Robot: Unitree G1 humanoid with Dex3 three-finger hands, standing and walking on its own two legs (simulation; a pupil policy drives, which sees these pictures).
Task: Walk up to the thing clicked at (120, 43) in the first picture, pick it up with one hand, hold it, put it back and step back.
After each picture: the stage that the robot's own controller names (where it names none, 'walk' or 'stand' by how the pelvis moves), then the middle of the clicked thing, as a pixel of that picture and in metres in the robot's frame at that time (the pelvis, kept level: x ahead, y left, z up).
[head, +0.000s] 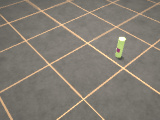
stand; (120, 47) +1.38 -0.40 -0.65
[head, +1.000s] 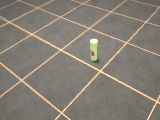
walk; (93, 50) +1.31 +0.01 -0.62
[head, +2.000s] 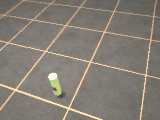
walk; (55, 84) +0.85 +0.32 -0.65
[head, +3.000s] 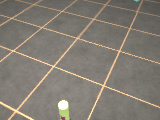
walk; (64, 113) +0.60 +0.18 -0.63
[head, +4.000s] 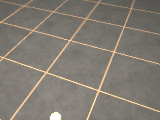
stand; out of the picture +0.50 +0.21 -0.64
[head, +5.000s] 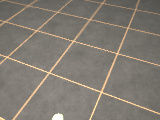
stand; out of the picture +0.49 +0.20 -0.65
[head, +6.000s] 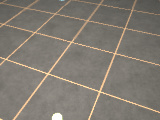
stand; out of the picture +0.51 +0.21 -0.66
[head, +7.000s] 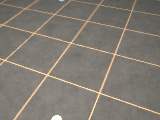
stand; out of the picture +0.49 +0.21 -0.66
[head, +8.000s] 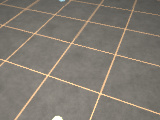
go down; out of the picture +0.49 +0.21 -0.66
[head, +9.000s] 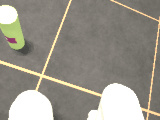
go down; (12, 31) +0.58 +0.24 -0.26
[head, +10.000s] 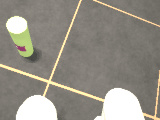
approach; (22, 39) +0.57 +0.23 -0.26
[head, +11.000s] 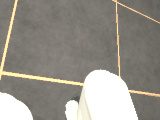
close in; out of the picture +0.56 +0.29 -0.17
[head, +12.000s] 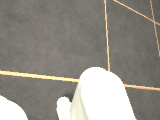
close; out of the picture +0.56 +0.28 -0.16
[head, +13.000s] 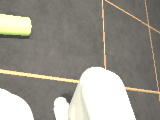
lift; out of the picture +0.57 +0.14 -0.26
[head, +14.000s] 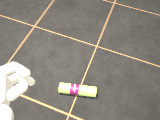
lift; (77, 89) +0.54 +0.03 -0.55
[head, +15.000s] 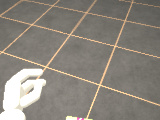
close; out of the picture +0.51 +0.02 -0.70
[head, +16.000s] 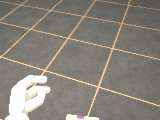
hold; out of the picture +0.56 +0.02 -0.70
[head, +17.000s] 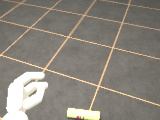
hold; (83, 114) +0.60 +0.01 -0.70
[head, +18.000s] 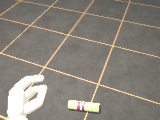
crouch; (83, 106) +0.66 +0.01 -0.70
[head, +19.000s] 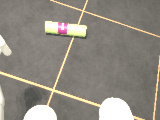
crouch; (65, 29) +0.79 +0.02 -0.43
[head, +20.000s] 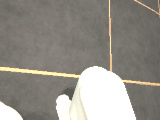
lower; out of the picture +0.87 +0.15 -0.26
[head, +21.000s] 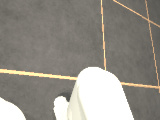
lower; out of the picture +0.95 +0.18 -0.26
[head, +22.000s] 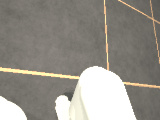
lower; out of the picture +1.03 +0.18 -0.26
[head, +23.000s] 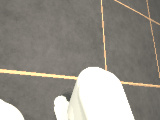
lower; out of the picture +1.10 +0.19 -0.26
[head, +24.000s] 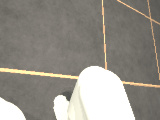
loosen; out of the picture +1.17 +0.19 -0.26
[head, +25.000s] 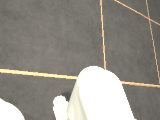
withdraw; out of the picture +1.24 +0.20 -0.26
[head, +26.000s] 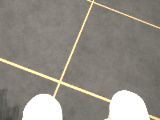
walk; out of the picture +1.31 +0.01 -0.35
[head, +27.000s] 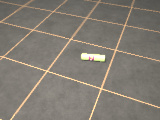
stand; (93, 57) +1.27 -0.12 -0.68
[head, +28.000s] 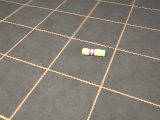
stand; (93, 52) +1.34 -0.12 -0.69
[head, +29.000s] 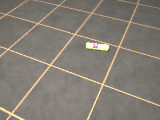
stand; (97, 46) +1.39 -0.13 -0.70
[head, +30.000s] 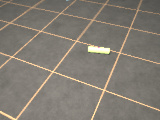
walk; (98, 50) +1.44 -0.15 -0.74
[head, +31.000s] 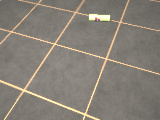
walk; (99, 17) +1.63 -0.12 -0.73
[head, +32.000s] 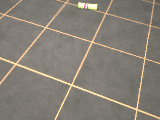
walk; (87, 6) +1.96 -0.09 -0.73
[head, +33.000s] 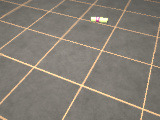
stand; (99, 19) +2.17 -0.21 -0.73
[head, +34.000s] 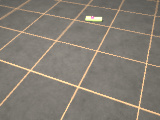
stand; (93, 19) +2.22 -0.15 -0.75
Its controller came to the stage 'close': yes
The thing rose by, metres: 0.00
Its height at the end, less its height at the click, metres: -0.09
